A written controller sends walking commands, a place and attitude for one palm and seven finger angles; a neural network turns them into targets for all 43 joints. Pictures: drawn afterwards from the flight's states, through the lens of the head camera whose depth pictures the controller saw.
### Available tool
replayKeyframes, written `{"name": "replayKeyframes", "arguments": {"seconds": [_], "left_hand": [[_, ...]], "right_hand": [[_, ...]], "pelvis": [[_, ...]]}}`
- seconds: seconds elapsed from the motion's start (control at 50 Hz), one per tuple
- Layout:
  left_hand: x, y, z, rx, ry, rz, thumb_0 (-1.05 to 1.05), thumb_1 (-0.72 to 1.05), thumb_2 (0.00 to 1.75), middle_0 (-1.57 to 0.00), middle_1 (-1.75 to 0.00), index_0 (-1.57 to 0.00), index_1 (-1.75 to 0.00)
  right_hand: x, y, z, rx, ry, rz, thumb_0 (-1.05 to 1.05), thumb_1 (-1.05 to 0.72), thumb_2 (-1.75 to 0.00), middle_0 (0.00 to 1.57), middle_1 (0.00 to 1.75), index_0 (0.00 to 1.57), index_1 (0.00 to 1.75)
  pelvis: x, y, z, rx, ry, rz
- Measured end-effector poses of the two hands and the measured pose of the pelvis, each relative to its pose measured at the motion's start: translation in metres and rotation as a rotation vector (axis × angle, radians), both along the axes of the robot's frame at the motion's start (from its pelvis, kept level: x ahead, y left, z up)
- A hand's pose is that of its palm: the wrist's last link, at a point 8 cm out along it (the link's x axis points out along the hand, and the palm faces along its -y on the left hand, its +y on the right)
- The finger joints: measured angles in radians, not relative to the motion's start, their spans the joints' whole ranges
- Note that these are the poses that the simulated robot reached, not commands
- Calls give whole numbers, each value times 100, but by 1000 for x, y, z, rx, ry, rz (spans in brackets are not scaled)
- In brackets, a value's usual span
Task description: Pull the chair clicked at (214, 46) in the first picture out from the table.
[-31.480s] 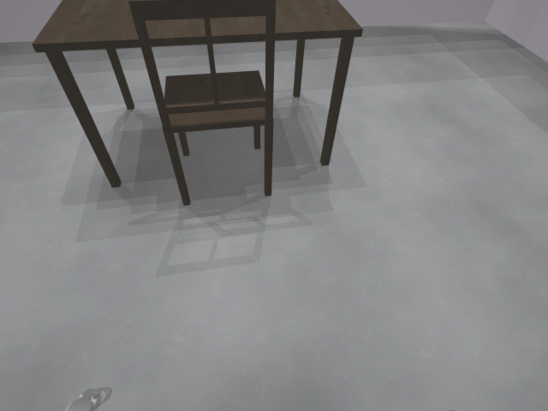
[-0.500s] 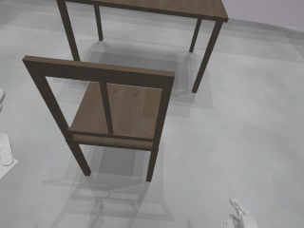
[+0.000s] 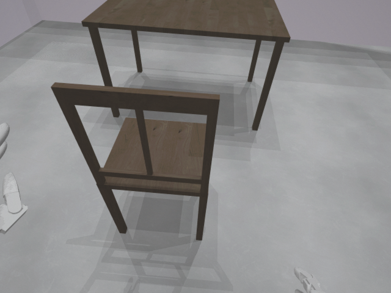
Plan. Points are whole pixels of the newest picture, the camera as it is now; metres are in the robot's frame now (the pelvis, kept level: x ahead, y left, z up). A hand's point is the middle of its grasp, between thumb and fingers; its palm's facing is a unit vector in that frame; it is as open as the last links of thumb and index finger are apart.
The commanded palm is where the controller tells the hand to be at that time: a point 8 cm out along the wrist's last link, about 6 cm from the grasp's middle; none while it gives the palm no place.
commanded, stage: stop stepping back and stand still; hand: left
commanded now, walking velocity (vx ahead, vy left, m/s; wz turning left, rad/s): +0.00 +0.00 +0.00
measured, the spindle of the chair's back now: (145, 145) +0.56 +0.18 -0.08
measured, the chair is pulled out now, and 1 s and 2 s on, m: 0.74 0.74 0.74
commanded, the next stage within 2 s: let the arm hang, fingers relaxed in 0.02 s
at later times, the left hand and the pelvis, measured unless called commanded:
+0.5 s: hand out of the picture +0.09 +0.17 -0.17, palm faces +0.06 -0.99 -0.13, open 6.8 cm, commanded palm none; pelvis +0.01 +0.00 +0.00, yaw +1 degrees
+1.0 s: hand out of the picture +0.01 +0.16 -0.17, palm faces +0.03 -0.98 -0.18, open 7.4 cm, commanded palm none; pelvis +0.02 -0.01 +0.00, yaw +0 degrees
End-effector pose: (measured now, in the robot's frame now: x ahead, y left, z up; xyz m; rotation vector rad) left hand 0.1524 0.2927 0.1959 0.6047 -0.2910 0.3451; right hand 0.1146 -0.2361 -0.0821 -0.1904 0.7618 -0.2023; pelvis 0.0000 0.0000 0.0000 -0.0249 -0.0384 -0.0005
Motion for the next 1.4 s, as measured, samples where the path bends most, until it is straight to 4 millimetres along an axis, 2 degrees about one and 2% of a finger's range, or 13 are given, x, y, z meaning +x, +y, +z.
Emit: {"name": "replayKeyframes", "arguments": {"seconds": [0.08, 0.14, 0.18, 0.24, 0.28, 0.32, 0.38, 0.42, 0.56, 0.68, 0.8, 1.06, 1.4], "left_hand": [[0, 7, -1, -15, 16, 54, 2, 88, 90, -21, -31, -21, -30], [11, 13, -19, -55, 62, 78, 1, 89, 90, -21, -30, -21, -30], [27, 17, -66, -137, 237, 98, 1, 89, 90, -20, -30, -20, -30], [33, 6, -167, -333, 615, 150, 1, 90, 90, -19, -30, -19, -30], [18, -17, -231, -439, 866, 151, 1, 90, 90, -19, -30, -19, -29], [-6, -47, -281, -533, 1078, 126, 1, 91, 90, -19, -30, -19, -29], [-48, -90, -328, -675, 1293, 101, 1, 92, 90, -19, -30, -19, -29], [-53, -90, -333, -735, 1265, 149, -5, 99, 90, -20, -30, -20, -30], [-90, -63, -335, -640, 1417, 218, -5, 98, 90, -21, -30, -20, -30], [-126, -44, -326, -586, 1515, 323, -1, 94, 90, -20, -30, -20, -30], [-146, -47, -324, -586, 1559, 365, 0, 91, 90, -20, -30, -19, -29], [-143, -92, -337, -661, 1581, 288, 1, 91, 90, -20, -30, -20, -30], [-142, -93, -337, -665, 1591, 311, 1, 91, 90, -20, -30, -20, -30]], "right_hand": [[9, -2, -3, 6, 8, 4, 2, -90, -90, 20, 30, 20, 30], [19, -3, -6, 11, -7, 19, 2, -90, -90, 20, 30, 20, 30], [23, -4, -16, 29, 37, 50, 1, -90, -90, 20, 30, 20, 30], [21, -2, -33, 49, 135, 61, 1, -90, -90, 20, 30, 20, 30], [14, 2, -39, 57, 192, 57, 1, -91, -90, 20, 30, 20, 30], [2, 6, -41, 58, 250, 49, 1, -91, -90, 20, 30, 20, 30], [-22, 9, -39, 43, 346, 35, 1, -91, -90, 20, 30, 20, 30], [-39, 10, -38, 29, 420, 34, 1, -91, -90, 20, 30, 20, 30], [-79, 1, -44, 24, 546, -26, 1, -92, -90, 20, 30, 20, 30], [-99, 9, -56, 81, 594, -40, 1, -92, -90, 20, 30, 20, 30], [-111, 21, -63, 128, 627, -35, 1, -91, -90, 20, 30, 20, 30], [-118, 23, -63, 140, 639, -58, 1, -91, -90, 20, 30, 20, 30], [-124, 22, -63, 142, 676, -74, 1, -91, -90, 20, 30, 20, 30]], "pelvis": [[7, 1, 2, 2, 15, -15], [10, 3, 1, 0, 17, -13], [11, 4, -2, 10, 32, 1], [12, 6, -5, 17, 48, 9], [13, 5, -6, 22, 45, 10], [14, 4, -7, 28, 36, 10], [17, 1, -5, 26, 26, 10], [16, -2, -3, 18, 26, 20], [15, 0, 1, 5, 22, 18], [17, 1, 3, 13, 19, 9], [18, -1, 3, 19, 17, 2], [19, -7, 3, 22, 12, -5], [23, -12, 3, 21, 22, -2]]}}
